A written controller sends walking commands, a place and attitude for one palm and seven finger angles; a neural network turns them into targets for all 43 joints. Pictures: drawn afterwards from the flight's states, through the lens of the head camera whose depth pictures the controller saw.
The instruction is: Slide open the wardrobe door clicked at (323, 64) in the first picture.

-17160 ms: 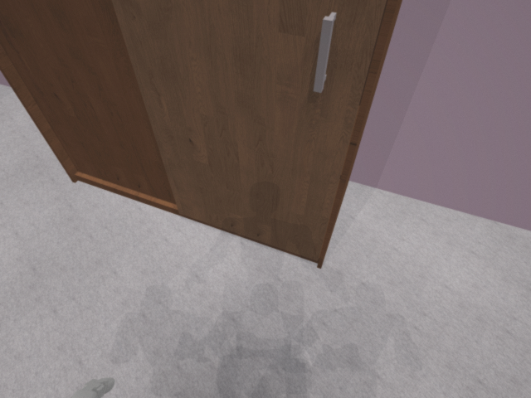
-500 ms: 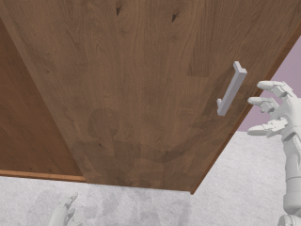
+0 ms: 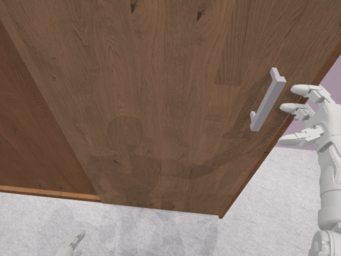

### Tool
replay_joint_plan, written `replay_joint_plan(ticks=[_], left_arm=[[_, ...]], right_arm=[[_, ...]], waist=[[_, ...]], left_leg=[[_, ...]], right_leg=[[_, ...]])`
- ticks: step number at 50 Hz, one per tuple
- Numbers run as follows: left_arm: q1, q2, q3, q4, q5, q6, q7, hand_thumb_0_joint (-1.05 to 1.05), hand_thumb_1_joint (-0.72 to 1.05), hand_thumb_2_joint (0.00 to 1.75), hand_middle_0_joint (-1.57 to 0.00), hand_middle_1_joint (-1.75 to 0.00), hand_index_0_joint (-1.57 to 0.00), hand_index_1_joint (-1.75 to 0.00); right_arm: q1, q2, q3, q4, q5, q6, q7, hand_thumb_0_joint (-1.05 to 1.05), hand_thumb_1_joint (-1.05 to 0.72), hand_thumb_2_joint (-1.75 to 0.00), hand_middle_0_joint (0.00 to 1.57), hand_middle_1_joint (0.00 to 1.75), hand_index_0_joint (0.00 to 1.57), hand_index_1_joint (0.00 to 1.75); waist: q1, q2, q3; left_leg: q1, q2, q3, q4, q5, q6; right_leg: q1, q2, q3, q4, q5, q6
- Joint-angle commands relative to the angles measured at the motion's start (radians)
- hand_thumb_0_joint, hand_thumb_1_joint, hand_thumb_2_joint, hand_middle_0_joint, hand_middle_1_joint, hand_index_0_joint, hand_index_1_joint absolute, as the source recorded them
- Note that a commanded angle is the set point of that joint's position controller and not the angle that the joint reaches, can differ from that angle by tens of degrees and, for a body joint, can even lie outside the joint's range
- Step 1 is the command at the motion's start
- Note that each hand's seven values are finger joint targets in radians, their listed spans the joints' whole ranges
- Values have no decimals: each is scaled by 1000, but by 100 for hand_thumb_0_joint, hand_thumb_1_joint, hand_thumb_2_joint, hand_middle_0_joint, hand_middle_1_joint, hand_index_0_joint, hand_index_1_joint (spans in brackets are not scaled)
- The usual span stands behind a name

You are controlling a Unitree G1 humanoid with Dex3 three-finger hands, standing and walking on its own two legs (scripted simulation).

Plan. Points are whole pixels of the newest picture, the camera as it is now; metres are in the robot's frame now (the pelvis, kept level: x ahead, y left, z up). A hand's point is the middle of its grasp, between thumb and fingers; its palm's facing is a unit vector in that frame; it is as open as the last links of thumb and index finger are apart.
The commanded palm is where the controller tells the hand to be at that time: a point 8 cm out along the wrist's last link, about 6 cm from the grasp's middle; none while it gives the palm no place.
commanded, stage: move the hooked fingers beside the handle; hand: right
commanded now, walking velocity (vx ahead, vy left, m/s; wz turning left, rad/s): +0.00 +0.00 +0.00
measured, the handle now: (264, 101) +0.44 -0.18 +0.16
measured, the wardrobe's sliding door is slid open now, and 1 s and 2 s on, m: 0.00 0.00 0.00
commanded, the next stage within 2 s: feel for the door with the fingertips in 0.60 s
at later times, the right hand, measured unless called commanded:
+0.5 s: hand (298, 122) +0.38 -0.24 +0.16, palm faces +0.05 +1.00 +0.00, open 14.0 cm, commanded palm +0.36 -0.28 +0.16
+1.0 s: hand (282, 119) +0.39 -0.21 +0.16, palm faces +0.03 +1.00 +0.01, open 14.0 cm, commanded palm +0.36 -0.25 +0.16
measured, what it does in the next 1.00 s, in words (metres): stands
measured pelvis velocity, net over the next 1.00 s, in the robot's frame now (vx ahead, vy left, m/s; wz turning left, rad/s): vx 0.00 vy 0.00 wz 0.00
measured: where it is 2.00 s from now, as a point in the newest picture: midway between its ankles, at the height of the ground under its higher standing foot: outside the picture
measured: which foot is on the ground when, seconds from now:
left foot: down 0.00-1.00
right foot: down 0.00-1.00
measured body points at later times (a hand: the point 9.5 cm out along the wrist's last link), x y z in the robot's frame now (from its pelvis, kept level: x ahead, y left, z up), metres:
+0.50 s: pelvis +0.00 +0.00 +0.00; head +0.01 +0.01 +0.45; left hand +0.14 +0.25 -0.10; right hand +0.38 -0.29 +0.16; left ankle -0.01 +0.12 -0.74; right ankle -0.02 -0.12 -0.74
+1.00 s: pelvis +0.00 +0.00 +0.00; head +0.01 +0.01 +0.45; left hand +0.12 +0.25 -0.10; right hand +0.38 -0.26 +0.16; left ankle -0.01 +0.12 -0.74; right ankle -0.02 -0.12 -0.74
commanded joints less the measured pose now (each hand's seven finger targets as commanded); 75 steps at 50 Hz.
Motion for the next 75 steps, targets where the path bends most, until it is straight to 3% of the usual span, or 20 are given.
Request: replay_joint_plan(ticks=[1, 3, 4, 7, 10, 14, 19, 22, 25, 32, 37, 45, 47, 49, 53, 57, 60, 64, 66, 75], left_arm=[[-54, 128, 55, -141, 2, -50, 5, 0, 90, 90, -20, -30, -20, -30], [-52, 132, 59, -139, 3, -48, 3, 0, 90, 90, -20, -30, -20, -30], [-65, 127, 56, -149, 2, -48, 1, 0, 90, 90, -20, -30, -20, -30], [-68, 135, 52, -137, 0, -42, 5, 0, 90, 90, -20, -30, -20, -30], [-86, 123, 46, -154, 0, -42, 7, 0, 90, 90, -20, -30, -20, -30], [-86, 122, 46, -146, 1, -47, 15, 0, 90, 90, -20, -30, -20, -30], [-89, 125, 45, -142, -2, -45, 15, 0, 90, 90, -20, -30, -20, -30], [-86, 131, 44, -135, -6, -37, 16, 0, 90, 90, -20, -30, -20, -30], [-88, 127, 45, -150, 1, -39, 13, 0, 90, 90, -20, -30, -20, -30], [-84, 132, 47, -145, 0, -35, 11, 0, 90, 90, -20, -30, -20, -30], [-85, 129, 44, -147, -4, -35, 13, 0, 90, 90, -20, -30, -20, -30], [-87, 121, 47, -139, 0, -39, 6, 0, 90, 90, -20, -30, -20, -30], [-84, 130, 50, -135, 3, -32, 5, 0, 90, 90, -20, -30, -20, -30], [-98, 116, 45, -147, 0, -31, 2, 0, 90, 90, -20, -30, -20, -30], [-102, 111, 48, -154, 6, -31, -2, 0, 90, 90, -20, -30, -20, -30], [-99, 115, 49, -143, 6, -22, -3, 0, 90, 90, -20, -30, -20, -30], [-105, 113, 46, -144, 1, -16, 1, 0, 90, 90, -20, -30, -20, -30], [-106, 108, 47, -151, 3, -16, 1, 0, 90, 90, -20, -30, -20, -30], [-95, 115, 48, -134, 0, -13, 4, 0, 90, 90, -20, -30, -20, -30], [-73, 118, 49, -112, 0, -6, 3, 0, 90, 90, -20, -30, -20, -30]], right_arm=[[-390, -229, -27, -290, 12, -58, -14, 0, 50, -30, 30, 120, 30, 120], [-351, -249, -57, -310, 20, -52, -21, 0, 50, -30, 30, 120, 30, 120], [-330, -217, -35, -329, 24, -45, -20, 0, 50, -30, 30, 120, 30, 120], [-313, -260, -71, -282, 22, -23, -33, 0, 50, -30, 30, 120, 30, 120], [-337, -249, -56, -334, 11, -23, -36, 0, 50, -30, 30, 120, 30, 120], [-416, -228, -24, -353, 19, -34, -27, 0, 50, -30, 30, 120, 30, 120], [-342, -226, -33, -287, 25, -19, -12, 0, 50, -30, 30, 120, 30, 120], [-387, -216, -2, -257, 21, -7, -10, 0, 50, -30, 30, 120, 30, 120], [-386, -241, -34, -302, 19, -22, -21, 0, 50, -30, 30, 120, 30, 120], [-362, -268, -59, -293, 19, -37, -27, 0, 50, -30, 30, 120, 30, 120], [-403, -214, -2, -294, 21, -27, -20, 0, 50, -30, 30, 120, 30, 120], [-394, -157, 20, -317, 20, -18, -60, 0, 50, -30, 30, 120, 30, 120], [-356, -206, -23, -302, 14, -13, -78, 0, 50, -30, 30, 120, 30, 120], [-396, -152, 23, -341, 8, -12, -88, 0, 50, -30, 30, 120, 30, 120], [-372, -143, 13, -387, 3, -18, -110, 0, 50, -30, 30, 120, 30, 120], [-346, -166, -9, -354, -3, -4, -123, 0, 50, -30, 30, 120, 30, 120], [-402, -146, 22, -345, -9, 10, -120, 0, 50, -30, 30, 120, 30, 120], [-412, -128, 32, -369, -6, 0, -116, 0, 50, -30, 30, 120, 30, 120], [-421, -140, 25, -307, 3, 5, -111, 0, 50, -30, 30, 120, 30, 120], [-583, -105, 93, -226, -18, -19, -114, 0, 50, -30, 30, 120, 30, 120]], waist=[[-5, -64, -308], [-11, -6, -324], [-15, -30, -315], [-14, 23, -240], [-14, -45, -254], [10, -38, -272], [-3, -26, -255], [10, -16, -226], [-7, -37, -291], [-9, 3, -267], [8, -23, -243], [1, -19, -269], [-13, 36, -269], [-4, -8, -264], [-16, -6, -319], [-17, 24, -276], [1, 6, -245], [-2, -20, -299], [9, 37, -257], [39, 1, -253]], left_leg=[[104, -24, -9, -23, 353, 34], [127, -28, -4, -23, 380, 32], [125, -26, -8, -24, 380, 31], [110, -25, -5, -40, 333, 30], [114, -22, -10, -36, 333, 33], [97, -26, -13, -44, 320, 31], [101, -23, -8, -42, 327, 32], [77, -21, -8, -46, 297, 33], [108, -21, -9, -33, 324, 35], [124, -22, -8, -37, 327, 34], [93, -23, -9, -46, 289, 34], [93, -24, -7, -40, 298, 33], [118, -23, -7, -40, 301, 32], [110, -22, -11, -41, 299, 31], [147, -22, -15, -30, 356, 32], [150, -21, -12, -35, 368, 30], [116, -21, -13, -40, 331, 29], [131, -21, -15, -32, 359, 33], [111, -24, -13, -43, 332, 28], [49, -23, -15, -43, 259, 30]], right_leg=[[147, 16, 42, -43, 358, -30], [150, 10, 43, -43, 390, -32], [148, 13, 40, -45, 384, -31], [103, 12, 36, -57, 313, -34], [115, 17, 35, -61, 317, -32], [149, 16, 38, -53, 302, -35], [127, 17, 39, -52, 301, -32], [110, 16, 40, -49, 275, -33], [130, 20, 49, -47, 310, -30], [111, 15, 44, -53, 307, -33], [110, 17, 42, -55, 269, -35], [122, 19, 47, -54, 277, -32], [102, 15, 45, -54, 280, -35], [109, 19, 40, -60, 274, -34], [135, 18, 35, -51, 327, -35], [111, 16, 30, -53, 327, -34], [103, 18, 31, -60, 286, -33], [139, 20, 34, -47, 323, -34], [110, 20, 32, -49, 282, -35], [110, 23, 46, -40, 232, -36]])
